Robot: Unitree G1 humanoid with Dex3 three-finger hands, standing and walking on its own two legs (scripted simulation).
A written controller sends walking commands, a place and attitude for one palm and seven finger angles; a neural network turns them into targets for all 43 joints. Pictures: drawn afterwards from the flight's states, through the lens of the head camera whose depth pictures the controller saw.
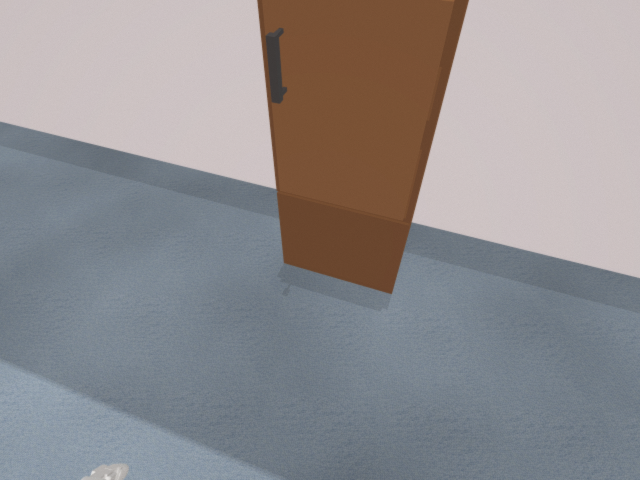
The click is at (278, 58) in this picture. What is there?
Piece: cupboard door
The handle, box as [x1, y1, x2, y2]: [266, 28, 286, 103]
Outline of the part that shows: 282,28 277,29 273,33 269,32 266,35 271,99 273,102 278,103 282,100 282,95 286,91 286,87 281,87 278,37 283,32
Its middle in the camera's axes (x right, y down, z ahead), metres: -0.10 -0.41 +0.92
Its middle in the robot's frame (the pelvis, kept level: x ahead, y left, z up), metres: +0.97 +0.16 +0.07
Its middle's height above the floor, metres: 0.84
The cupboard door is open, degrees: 0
